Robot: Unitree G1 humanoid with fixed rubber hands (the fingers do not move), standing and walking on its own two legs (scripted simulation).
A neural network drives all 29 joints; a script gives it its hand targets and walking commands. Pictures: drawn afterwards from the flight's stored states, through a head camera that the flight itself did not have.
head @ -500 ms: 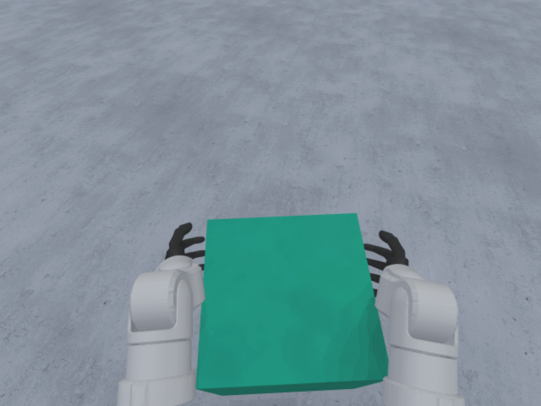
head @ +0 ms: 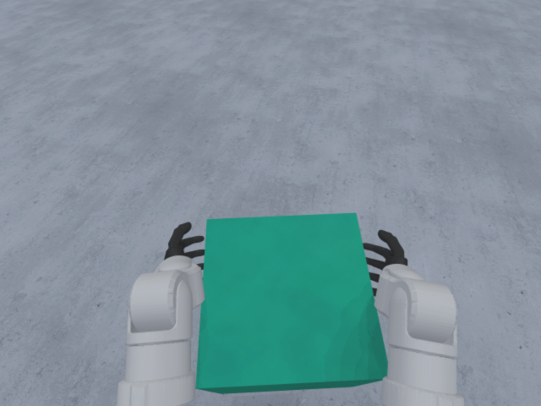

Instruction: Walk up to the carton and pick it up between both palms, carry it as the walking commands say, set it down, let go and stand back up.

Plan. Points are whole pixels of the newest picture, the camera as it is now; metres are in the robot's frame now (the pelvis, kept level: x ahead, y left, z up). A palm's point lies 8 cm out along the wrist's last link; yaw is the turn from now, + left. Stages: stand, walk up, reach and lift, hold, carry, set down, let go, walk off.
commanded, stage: carry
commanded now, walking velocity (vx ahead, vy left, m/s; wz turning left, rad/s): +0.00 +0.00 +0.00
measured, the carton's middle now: (284, 308) +0.29 +0.00 -0.01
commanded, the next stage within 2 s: none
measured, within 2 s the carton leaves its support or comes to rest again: neither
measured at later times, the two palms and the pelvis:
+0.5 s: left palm (201, 266) +0.30 +0.11 +0.09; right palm (414, 279) +0.29 -0.18 +0.08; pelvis +0.00 -0.02 +0.00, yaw -1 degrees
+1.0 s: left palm (235, 270) +0.31 +0.07 +0.08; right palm (446, 285) +0.29 -0.23 +0.07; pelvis +0.00 -0.06 +0.00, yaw -2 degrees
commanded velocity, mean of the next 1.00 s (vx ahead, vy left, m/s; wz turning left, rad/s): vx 0.00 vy -0.16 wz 0.00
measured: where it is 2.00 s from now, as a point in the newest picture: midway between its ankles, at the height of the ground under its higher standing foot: outside the picture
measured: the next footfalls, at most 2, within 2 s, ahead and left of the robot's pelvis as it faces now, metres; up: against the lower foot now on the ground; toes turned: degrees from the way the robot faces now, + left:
left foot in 0.92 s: +0.00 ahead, +0.06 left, +0.00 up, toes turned +10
right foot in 1.14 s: +0.06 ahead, -0.18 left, +0.00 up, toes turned -13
